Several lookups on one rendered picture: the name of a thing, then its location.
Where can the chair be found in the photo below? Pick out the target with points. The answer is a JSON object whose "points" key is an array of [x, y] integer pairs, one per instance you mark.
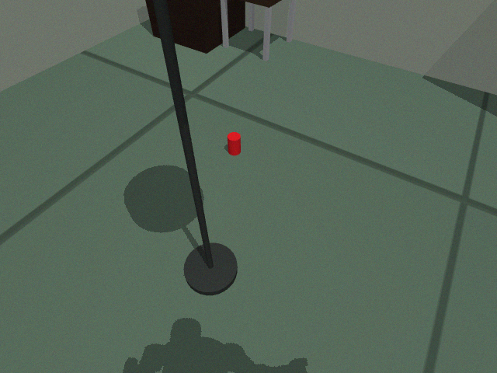
{"points": [[267, 23]]}

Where can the can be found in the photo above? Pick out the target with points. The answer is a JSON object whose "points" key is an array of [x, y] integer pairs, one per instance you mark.
{"points": [[234, 143]]}

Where can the floor lamp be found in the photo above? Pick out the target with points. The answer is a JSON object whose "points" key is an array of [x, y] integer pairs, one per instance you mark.
{"points": [[211, 268]]}

